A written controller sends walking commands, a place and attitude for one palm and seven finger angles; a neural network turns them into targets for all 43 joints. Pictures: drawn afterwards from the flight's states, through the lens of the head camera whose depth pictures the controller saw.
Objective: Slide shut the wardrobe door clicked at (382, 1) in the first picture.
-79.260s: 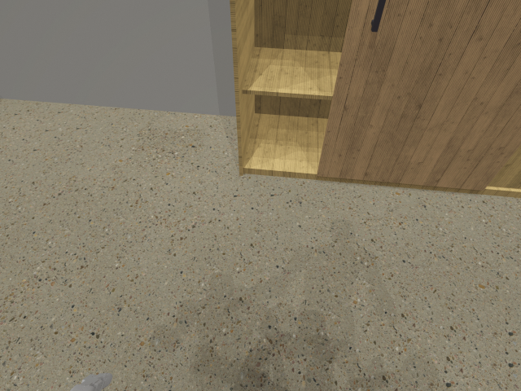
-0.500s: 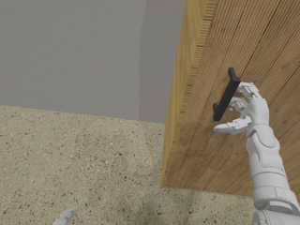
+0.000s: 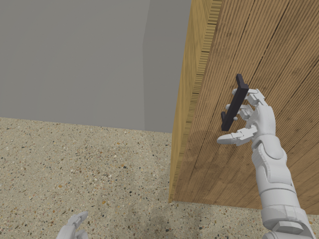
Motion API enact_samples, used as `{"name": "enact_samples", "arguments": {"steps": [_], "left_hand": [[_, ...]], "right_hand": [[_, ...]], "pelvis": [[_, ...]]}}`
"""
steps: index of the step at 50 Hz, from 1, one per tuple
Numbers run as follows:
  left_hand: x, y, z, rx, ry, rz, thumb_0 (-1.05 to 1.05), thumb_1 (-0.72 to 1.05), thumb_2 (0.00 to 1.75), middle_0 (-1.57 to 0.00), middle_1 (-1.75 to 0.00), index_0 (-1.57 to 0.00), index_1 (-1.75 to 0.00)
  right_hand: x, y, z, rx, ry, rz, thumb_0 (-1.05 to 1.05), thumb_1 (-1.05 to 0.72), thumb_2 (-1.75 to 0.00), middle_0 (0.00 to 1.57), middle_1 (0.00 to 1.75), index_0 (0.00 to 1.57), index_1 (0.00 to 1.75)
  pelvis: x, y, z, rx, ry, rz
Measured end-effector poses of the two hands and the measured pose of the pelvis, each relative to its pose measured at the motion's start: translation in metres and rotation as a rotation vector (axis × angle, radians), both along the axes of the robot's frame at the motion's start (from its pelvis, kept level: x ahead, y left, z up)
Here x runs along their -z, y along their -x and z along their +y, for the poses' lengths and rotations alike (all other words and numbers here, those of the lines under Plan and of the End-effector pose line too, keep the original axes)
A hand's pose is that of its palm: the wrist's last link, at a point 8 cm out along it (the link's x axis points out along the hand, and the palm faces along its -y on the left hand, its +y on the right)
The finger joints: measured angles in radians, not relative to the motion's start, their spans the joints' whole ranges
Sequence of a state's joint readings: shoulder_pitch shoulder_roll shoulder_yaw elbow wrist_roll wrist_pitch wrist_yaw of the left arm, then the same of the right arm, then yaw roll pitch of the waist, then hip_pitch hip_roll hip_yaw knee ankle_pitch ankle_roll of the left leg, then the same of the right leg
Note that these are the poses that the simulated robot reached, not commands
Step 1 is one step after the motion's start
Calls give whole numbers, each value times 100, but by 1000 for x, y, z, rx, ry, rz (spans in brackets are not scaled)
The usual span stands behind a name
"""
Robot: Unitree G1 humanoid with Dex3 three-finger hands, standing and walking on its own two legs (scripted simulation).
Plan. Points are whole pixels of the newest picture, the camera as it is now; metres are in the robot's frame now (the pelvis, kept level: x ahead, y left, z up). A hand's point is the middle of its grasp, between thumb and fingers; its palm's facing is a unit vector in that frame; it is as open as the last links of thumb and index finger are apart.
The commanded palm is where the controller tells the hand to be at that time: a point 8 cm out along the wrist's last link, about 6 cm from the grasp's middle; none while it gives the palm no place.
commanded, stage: slide the fingers in behind the handle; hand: right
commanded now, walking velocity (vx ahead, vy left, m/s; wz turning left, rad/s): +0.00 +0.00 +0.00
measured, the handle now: (231, 104) +0.44 -0.14 +0.13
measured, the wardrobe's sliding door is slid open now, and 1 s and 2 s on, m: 0.00 0.00 0.00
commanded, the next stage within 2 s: grip the handle and tug to test in 0.92 s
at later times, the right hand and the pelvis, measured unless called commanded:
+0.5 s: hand (227, 121) +0.38 -0.12 +0.13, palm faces +0.01 +1.00 +0.00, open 14.1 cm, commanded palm +0.35 -0.17 +0.13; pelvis -0.01 +0.01 +0.00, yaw +0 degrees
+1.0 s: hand (228, 120) +0.38 -0.13 +0.13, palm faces +0.01 +1.00 +0.00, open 14.0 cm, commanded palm +0.35 -0.18 +0.13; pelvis -0.01 +0.01 +0.00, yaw +0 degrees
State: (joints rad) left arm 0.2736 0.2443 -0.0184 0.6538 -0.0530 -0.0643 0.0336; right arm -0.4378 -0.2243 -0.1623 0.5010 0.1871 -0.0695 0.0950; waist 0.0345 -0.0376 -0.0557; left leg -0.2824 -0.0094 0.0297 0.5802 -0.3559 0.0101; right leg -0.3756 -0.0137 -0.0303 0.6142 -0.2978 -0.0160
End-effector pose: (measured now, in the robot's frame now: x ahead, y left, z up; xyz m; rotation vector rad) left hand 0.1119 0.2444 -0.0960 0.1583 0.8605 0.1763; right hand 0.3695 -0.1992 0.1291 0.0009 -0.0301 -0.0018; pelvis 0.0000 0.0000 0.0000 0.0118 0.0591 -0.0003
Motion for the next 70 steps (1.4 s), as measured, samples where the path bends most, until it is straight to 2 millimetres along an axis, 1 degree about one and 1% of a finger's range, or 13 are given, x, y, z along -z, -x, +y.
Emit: {"name": "enact_samples", "arguments": {"steps": [7,13,26,31,44,48,54,57,61,70], "left_hand": [[2,-2,-4,7,12,2,1,91,89,-20,-30,-20,-30],[1,-4,-5,13,19,-7,1,91,89,-20,-30,-20,-30],[-1,-2,3,12,16,-22,1,91,89,-20,-30,-20,-30],[-1,1,6,8,12,-19,1,91,89,-20,-30,-20,-30],[3,10,10,-2,7,15,1,91,89,-20,-30,-20,-30],[3,11,9,-6,11,15,1,91,89,-20,-30,-20,-30],[1,9,8,-6,9,11,1,91,89,-20,-30,-20,-30],[0,6,6,-2,7,4,1,91,89,-20,-30,-20,-30],[0,2,3,6,8,-6,1,91,89,-20,-30,-20,-30],[-2,-5,-4,20,16,-23,1,91,89,-20,-30,-20,-30]], "right_hand": [[2,4,9,1,5,17,-1,50,-30,30,120,30,120],[-2,7,14,5,5,0,-1,50,-30,30,120,30,120],[-3,15,23,14,1,8,-1,50,-30,30,120,28,119],[-3,15,23,14,7,5,-1,50,-30,30,120,26,119],[-3,9,21,8,6,3,-1,50,-30,30,120,29,120],[-3,10,20,6,3,-2,-1,50,-30,30,120,30,120],[1,12,14,14,2,9,-1,50,-30,30,120,30,120],[0,13,14,12,8,2,-1,46,-31,30,120,30,121],[-2,14,16,13,3,-4,-1,36,-36,31,122,30,122],[-2,12,17,9,4,0,-1,0,-51,35,127,32,126]], "pelvis": [[0,0,0,3,1,-8],[0,1,2,2,2,-14],[-1,6,8,3,4,-25],[-1,8,10,3,4,-28],[-1,8,11,4,4,-19],[-1,6,10,0,4,-19],[-1,6,9,0,3,-21],[-1,6,7,3,2,-22],[-1,6,5,5,1,-22],[-1,5,3,5,1,-21]]}}
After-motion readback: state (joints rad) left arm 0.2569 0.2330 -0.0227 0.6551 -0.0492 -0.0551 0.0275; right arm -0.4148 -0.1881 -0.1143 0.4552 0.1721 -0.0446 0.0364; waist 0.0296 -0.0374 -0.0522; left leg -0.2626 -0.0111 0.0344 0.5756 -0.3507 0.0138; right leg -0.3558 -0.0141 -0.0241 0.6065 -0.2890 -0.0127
